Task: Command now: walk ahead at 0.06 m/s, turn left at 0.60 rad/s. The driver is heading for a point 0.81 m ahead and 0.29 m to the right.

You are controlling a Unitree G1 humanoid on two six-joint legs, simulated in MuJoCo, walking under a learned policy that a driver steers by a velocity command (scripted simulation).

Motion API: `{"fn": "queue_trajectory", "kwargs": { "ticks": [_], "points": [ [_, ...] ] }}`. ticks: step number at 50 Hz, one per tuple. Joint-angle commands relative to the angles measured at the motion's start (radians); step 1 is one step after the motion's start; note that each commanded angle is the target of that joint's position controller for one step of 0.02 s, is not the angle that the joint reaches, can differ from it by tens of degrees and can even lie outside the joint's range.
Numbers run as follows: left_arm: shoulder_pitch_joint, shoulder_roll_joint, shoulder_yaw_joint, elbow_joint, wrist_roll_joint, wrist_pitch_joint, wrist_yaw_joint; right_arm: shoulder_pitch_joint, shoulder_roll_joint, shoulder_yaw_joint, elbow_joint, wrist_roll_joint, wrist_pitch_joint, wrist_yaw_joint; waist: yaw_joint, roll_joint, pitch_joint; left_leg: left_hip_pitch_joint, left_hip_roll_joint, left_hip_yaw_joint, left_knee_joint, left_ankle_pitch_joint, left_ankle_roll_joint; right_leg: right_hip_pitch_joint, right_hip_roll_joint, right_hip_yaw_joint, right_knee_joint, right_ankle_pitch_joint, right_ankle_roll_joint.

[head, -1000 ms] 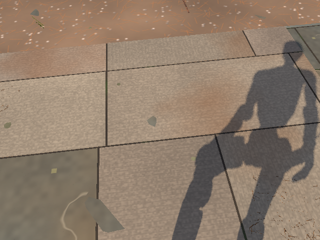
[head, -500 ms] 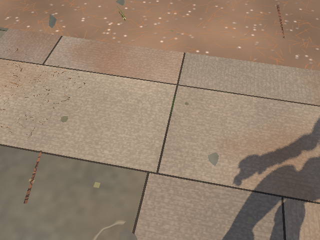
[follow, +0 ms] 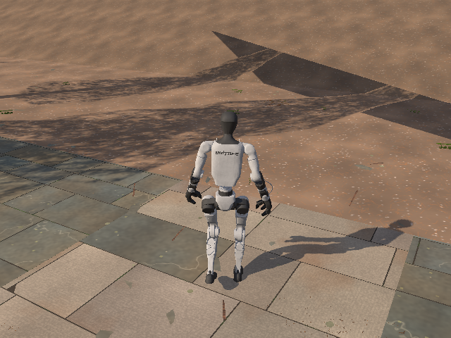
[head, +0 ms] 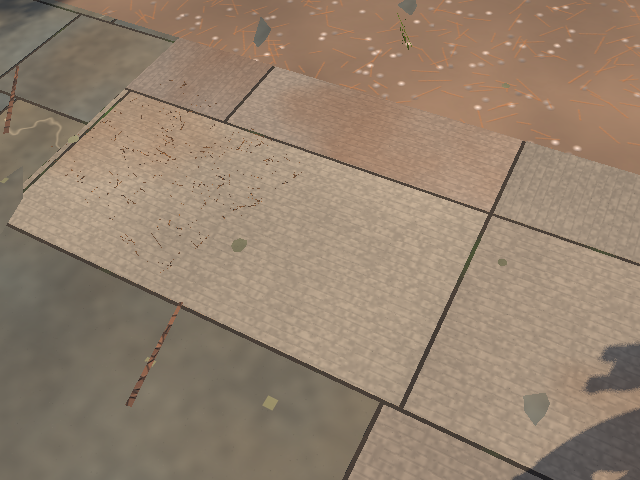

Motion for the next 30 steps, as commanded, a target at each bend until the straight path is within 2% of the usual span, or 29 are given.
{"fn": "queue_trajectory", "kwargs": {
  "ticks": [1, 5, 8, 10, 12, 13, 14, 15, 16, 17, 18, 19, 20, 22, 24, 26, 30],
  "points": [
    [0.030, 0.127, 0.033, -0.052, 0.013, -0.006, 0.004, 0.126, -0.059, -0.013, -0.038, 0.006, 0.024, 0.019, -0.007, -0.173, -0.158, 0.006, 0.042, 0.015, 0.023, 0.050, -0.025, 0.092, -0.247, 0.179, -0.209, 0.244, -0.171],
    [0.048, 0.143, 0.043, -0.052, 0.011, 0.000, 0.002, 0.044, -0.050, -0.002, -0.080, -0.001, 0.037, 0.030, 0.013, -0.176, -0.160, -0.022, 0.083, 0.038, -0.118, 0.080, -0.022, 0.121, -0.278, 0.143, -0.241, 0.030, -0.177],
    [0.067, 0.156, 0.048, -0.037, 0.013, 0.007, -0.013, 0.003, -0.012, 0.022, -0.100, 0.000, 0.037, 0.036, 0.034, -0.192, -0.161, 0.089, 0.077, 0.050, -0.324, 0.040, 0.001, 0.075, -0.263, 0.136, -0.243, -0.076, -0.168],
    [0.084, 0.161, 0.048, -0.023, 0.014, 0.016, -0.027, 0.009, -0.008, 0.032, -0.093, 0.003, 0.031, 0.030, 0.043, -0.202, -0.162, 0.155, 0.062, 0.073, -0.456, 0.024, 0.021, 0.074, -0.263, 0.158, -0.234, -0.102, -0.165],
    [0.085, 0.153, 0.042, -0.008, 0.003, 0.029, -0.042, 0.072, 0.011, 0.044, -0.058, -0.001, 0.018, 0.021, 0.009, -0.184, -0.145, 0.294, 0.063, 0.098, -0.704, 0.154, 0.052, 0.021, -0.236, 0.161, -0.201, -0.104, -0.128],
    [0.113, 0.137, 0.037, 0.008, -0.001, 0.031, -0.051, 0.098, 0.007, 0.050, -0.041, -0.004, 0.006, 0.016, -0.004, -0.154, -0.123, 0.393, 0.075, 0.072, -0.871, 0.259, 0.071, -0.045, -0.214, 0.154, -0.189, -0.121, -0.070],
    [0.156, 0.084, 0.026, 0.007, 0.000, 0.024, -0.066, 0.089, -0.041, 0.048, -0.046, -0.021, -0.007, 0.006, 0.019, -0.021, -0.122, 0.442, 0.233, -0.116, -0.988, 0.192, 0.088, -0.096, -0.147, 0.101, -0.092, -0.172, 0.004],
    [0.178, 0.017, 0.010, -0.023, -0.017, 0.017, -0.071, -0.002, -0.123, 0.036, -0.084, -0.016, -0.013, -0.004, 0.064, 0.186, -0.099, 0.306, 0.439, -0.319, -1.048, 0.162, 0.152, -0.108, -0.022, 0.000, -0.020, -0.291, 0.061],
    [0.110, 0.095, 0.028, -0.013, -0.011, 0.030, -0.064, -0.036, -0.120, 0.026, -0.077, -0.023, -0.020, -0.012, 0.015, 0.159, -0.063, 0.109, 0.426, -0.257, -1.057, -0.039, 0.194, 0.019, -0.026, 0.067, 0.130, -0.324, 0.052],
    [0.093, 0.128, 0.045, -0.028, -0.015, 0.036, -0.072, -0.055, -0.124, 0.023, -0.076, -0.029, -0.026, -0.017, 0.030, 0.189, -0.027, 0.140, 0.386, -0.242, -1.096, -0.163, 0.184, -0.057, 0.016, 0.058, 0.245, -0.303, 0.039],
    [0.094, 0.160, 0.063, -0.021, -0.010, 0.040, -0.076, -0.038, -0.118, 0.023, -0.068, -0.027, -0.030, -0.022, 0.021, 0.187, 0.007, 0.183, 0.376, -0.229, -1.119, -0.158, 0.180, -0.150, 0.025, 0.076, 0.353, -0.300, 0.034],
    [0.125, 0.173, 0.076, -0.006, -0.003, 0.041, -0.077, -0.029, -0.101, 0.028, -0.065, -0.019, -0.036, -0.029, 0.031, 0.166, 0.005, 0.253, 0.361, -0.195, -1.117, -0.107, 0.171, -0.205, 0.018, 0.096, 0.417, -0.286, 0.028],
    [0.153, 0.162, 0.079, 0.011, 0.006, 0.037, -0.078, -0.019, -0.077, 0.033, -0.064, -0.009, -0.045, -0.034, 0.033, 0.128, -0.010, 0.324, 0.354, -0.160, -1.102, -0.032, 0.170, -0.243, 0.011, 0.101, 0.460, -0.272, 0.028],
    [0.142, 0.120, 0.074, 0.010, 0.011, 0.027, -0.078, 0.017, -0.058, 0.035, -0.055, -0.002, -0.065, -0.036, 0.018, 0.061, -0.043, 0.440, 0.363, -0.121, -1.084, 0.068, 0.175, -0.305, -0.005, 0.098, 0.497, -0.244, 0.035],
    [0.099, 0.095, 0.069, -0.008, 0.010, 0.026, -0.083, 0.054, -0.055, 0.029, -0.039, -0.006, -0.083, -0.033, -0.005, 0.059, -0.051, 0.490, 0.378, -0.094, -1.082, 0.107, 0.186, -0.334, -0.022, 0.089, 0.463, -0.216, 0.047],
    [0.067, 0.089, 0.067, -0.026, 0.014, 0.030, -0.092, 0.076, -0.059, 0.022, -0.024, -0.008, -0.094, -0.028, -0.020, 0.073, -0.047, 0.491, 0.391, -0.068, -1.084, 0.116, 0.194, -0.323, -0.035, 0.079, 0.404, -0.203, 0.055],
    [0.015, 0.083, 0.059, -0.064, 0.013, 0.032, -0.114, 0.085, -0.092, 0.004, -0.008, -0.012, -0.107, -0.015, -0.028, 0.092, -0.028, 0.412, 0.408, -0.003, -1.075, 0.108, 0.192, -0.224, -0.050, 0.041, 0.267, -0.216, 0.035]
  ]
}}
